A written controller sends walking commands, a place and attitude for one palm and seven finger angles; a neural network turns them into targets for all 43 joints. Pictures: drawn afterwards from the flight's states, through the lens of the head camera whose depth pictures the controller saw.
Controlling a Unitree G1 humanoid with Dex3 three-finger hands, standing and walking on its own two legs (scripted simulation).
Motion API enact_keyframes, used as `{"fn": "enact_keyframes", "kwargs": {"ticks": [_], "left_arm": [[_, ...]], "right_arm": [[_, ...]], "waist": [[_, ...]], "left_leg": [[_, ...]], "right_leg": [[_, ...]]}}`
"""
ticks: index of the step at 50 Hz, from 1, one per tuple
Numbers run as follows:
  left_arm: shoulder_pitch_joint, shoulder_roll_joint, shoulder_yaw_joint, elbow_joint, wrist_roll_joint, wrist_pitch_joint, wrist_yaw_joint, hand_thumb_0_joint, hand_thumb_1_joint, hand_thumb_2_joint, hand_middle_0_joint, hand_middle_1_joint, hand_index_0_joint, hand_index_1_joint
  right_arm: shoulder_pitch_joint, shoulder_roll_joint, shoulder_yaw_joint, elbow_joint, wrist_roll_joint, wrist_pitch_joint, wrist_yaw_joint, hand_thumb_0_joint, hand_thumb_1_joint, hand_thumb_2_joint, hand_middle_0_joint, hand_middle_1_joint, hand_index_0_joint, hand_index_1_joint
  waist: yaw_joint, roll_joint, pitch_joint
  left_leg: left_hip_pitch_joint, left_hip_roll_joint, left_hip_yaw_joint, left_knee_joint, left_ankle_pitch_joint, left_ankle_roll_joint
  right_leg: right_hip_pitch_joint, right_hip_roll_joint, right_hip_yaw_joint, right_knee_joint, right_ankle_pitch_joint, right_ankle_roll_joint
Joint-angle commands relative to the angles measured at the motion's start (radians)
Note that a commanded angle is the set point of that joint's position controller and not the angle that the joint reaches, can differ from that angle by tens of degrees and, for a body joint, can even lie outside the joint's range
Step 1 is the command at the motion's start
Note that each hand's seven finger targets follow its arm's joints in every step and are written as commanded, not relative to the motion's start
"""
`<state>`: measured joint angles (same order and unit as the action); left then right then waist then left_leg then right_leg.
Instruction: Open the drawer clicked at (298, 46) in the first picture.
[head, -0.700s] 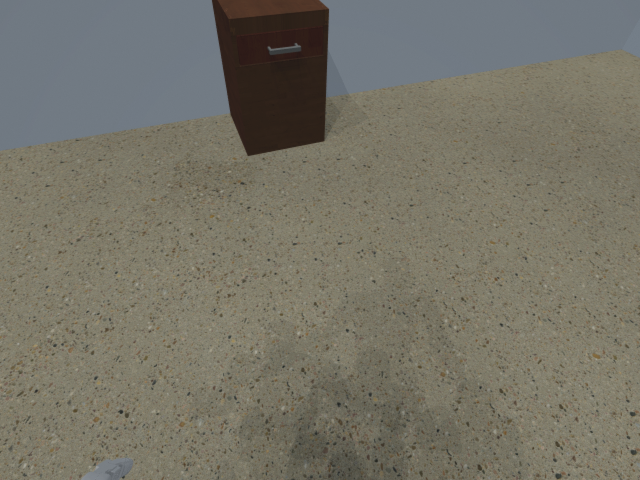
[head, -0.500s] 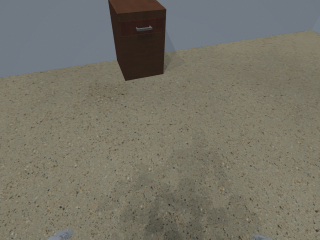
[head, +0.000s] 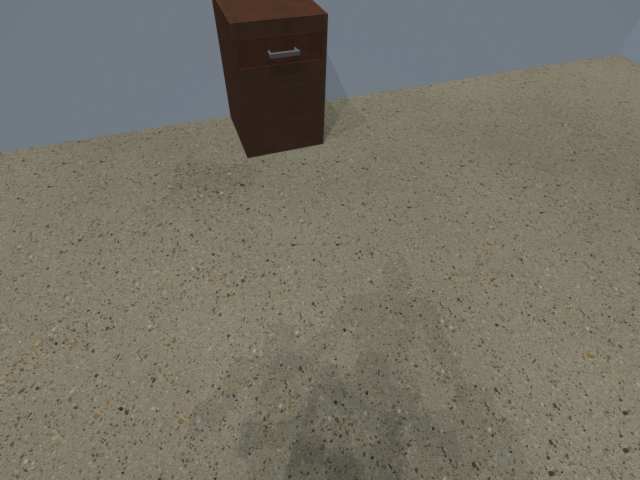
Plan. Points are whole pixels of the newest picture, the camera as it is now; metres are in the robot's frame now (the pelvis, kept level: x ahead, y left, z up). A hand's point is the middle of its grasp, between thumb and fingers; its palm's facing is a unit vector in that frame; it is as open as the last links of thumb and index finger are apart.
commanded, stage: stand and wait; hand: left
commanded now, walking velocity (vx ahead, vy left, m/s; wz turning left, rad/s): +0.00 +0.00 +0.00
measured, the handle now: (283, 52) +1.83 +0.26 -0.23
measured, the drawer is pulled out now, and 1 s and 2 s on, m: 0.00 0.00 0.00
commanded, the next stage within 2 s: look at it before walking up in 0.18 s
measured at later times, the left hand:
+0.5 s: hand out of the picture +0.07 +0.24 -0.16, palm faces -0.03 -0.95 -0.32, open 7.4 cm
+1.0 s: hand out of the picture +0.06 +0.25 -0.16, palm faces -0.03 -0.94 -0.33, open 7.4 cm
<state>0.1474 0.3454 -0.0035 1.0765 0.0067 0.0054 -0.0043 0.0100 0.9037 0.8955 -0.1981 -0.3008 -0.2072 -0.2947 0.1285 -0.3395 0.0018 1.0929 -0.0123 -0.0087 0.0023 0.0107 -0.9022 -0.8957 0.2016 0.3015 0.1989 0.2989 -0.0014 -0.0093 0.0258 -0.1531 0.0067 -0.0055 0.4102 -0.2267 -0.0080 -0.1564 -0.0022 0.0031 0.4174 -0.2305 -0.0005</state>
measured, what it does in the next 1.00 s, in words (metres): stands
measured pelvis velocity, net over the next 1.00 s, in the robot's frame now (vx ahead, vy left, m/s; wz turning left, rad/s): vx -0.01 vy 0.00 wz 0.00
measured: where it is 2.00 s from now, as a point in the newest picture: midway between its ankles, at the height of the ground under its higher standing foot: outside the picture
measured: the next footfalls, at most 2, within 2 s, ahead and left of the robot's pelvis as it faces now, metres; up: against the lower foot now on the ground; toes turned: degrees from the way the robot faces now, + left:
none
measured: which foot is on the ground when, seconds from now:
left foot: down 0.00-1.00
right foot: down 0.00-1.00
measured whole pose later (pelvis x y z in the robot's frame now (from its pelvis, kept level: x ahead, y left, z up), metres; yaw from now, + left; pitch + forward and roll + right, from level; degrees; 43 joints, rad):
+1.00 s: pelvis -0.01 +0.00 +0.00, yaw +0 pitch -2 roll +0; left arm 0.15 0.34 -0.01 1.10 0.01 0.00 0.00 0.01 0.90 0.90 -0.20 -0.30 -0.21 -0.29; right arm 0.12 -0.33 0.01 1.12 -0.01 -0.02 0.01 0.01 -0.90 -0.90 0.20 0.30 0.20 0.30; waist 0.00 -0.01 0.02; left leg -0.14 0.01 0.00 0.36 -0.19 -0.01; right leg -0.14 0.00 0.01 0.37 -0.19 0.00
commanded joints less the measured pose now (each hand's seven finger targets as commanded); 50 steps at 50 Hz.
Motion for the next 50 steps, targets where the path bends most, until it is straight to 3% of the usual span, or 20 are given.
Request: {"fn": "enact_keyframes", "kwargs": {"ticks": [1, 8, 15, 24, 34, 39, 50], "left_arm": [[-0.052, 0.205, 0.038, -0.069, 0.003, -0.027, 0.015, 0.000, 0.900, 0.900, -0.200, -0.300, -0.200, -0.300], [-0.053, 0.203, 0.036, -0.061, 0.004, -0.028, 0.013, 0.000, 0.900, 0.900, -0.200, -0.300, -0.200, -0.300], [-0.051, 0.203, 0.037, -0.060, 0.004, -0.031, 0.014, 0.000, 0.900, 0.900, -0.200, -0.300, -0.200, -0.300], [-0.051, 0.201, 0.035, -0.056, 0.004, -0.031, 0.014, 0.000, 0.900, 0.900, -0.200, -0.300, -0.200, -0.300], [-0.040, 0.200, 0.035, -0.050, 0.004, -0.032, 0.014, 0.000, 0.900, 0.900, -0.200, -0.300, -0.200, -0.300], [-0.040, 0.200, 0.034, -0.046, 0.005, -0.029, 0.014, 0.000, 0.900, 0.900, -0.200, -0.300, -0.200, -0.300], [-0.034, 0.201, 0.034, -0.044, 0.006, -0.032, 0.015, 0.000, 0.900, 0.900, -0.200, -0.300, -0.200, -0.300]], "right_arm": [[-0.064, -0.203, -0.041, -0.069, 0.003, -0.023, -0.016, 0.000, -0.900, -0.900, 0.200, 0.300, 0.200, 0.300], [-0.059, -0.203, -0.040, -0.056, 0.002, -0.024, -0.014, 0.000, -0.900, -0.900, 0.200, 0.300, 0.200, 0.300], [-0.052, -0.202, -0.040, -0.050, 0.004, -0.026, -0.014, 0.000, -0.900, -0.900, 0.200, 0.300, 0.200, 0.300], [-0.050, -0.201, -0.039, -0.043, 0.004, -0.024, -0.014, 0.000, -0.900, -0.900, 0.200, 0.300, 0.200, 0.300], [-0.052, -0.202, -0.039, -0.041, 0.005, -0.026, -0.015, 0.000, -0.900, -0.900, 0.200, 0.300, 0.200, 0.300], [-0.055, -0.203, -0.038, -0.041, 0.005, -0.025, -0.014, 0.000, -0.900, -0.900, 0.200, 0.300, 0.200, 0.300], [-0.057, -0.203, -0.039, -0.041, 0.007, -0.024, -0.014, 0.000, -0.900, -0.900, 0.200, 0.300, 0.200, 0.300]], "waist": [[0.004, 0.012, -0.045], [0.004, 0.009, -0.038], [0.003, 0.008, -0.065], [0.001, 0.006, -0.036], [0.003, 0.017, -0.062], [0.005, 0.014, -0.036], [0.004, 0.006, -0.047]], "left_leg": [[-0.001, 0.103, -0.091, -0.074, 0.120, 0.039], [-0.001, 0.103, -0.095, -0.086, 0.093, 0.038], [0.013, 0.108, -0.093, -0.081, 0.135, 0.036], [0.008, 0.108, -0.094, -0.093, 0.116, 0.033], [0.027, 0.113, -0.094, -0.093, 0.149, 0.034], [0.016, 0.113, -0.095, -0.105, 0.122, 0.035], [0.036, 0.113, -0.093, -0.103, 0.147, 0.034]], "right_leg": [[0.000, -0.116, 0.105, -0.080, 0.103, -0.033], [-0.014, -0.117, 0.113, -0.099, 0.057, -0.032], [0.005, -0.118, 0.107, -0.093, 0.110, -0.032], [-0.009, -0.116, 0.112, -0.108, 0.090, -0.030], [0.011, -0.118, 0.106, -0.103, 0.132, -0.029], [-0.003, -0.116, 0.103, -0.110, 0.103, -0.026], [0.004, -0.117, 0.104, -0.113, 0.134, -0.026]]}}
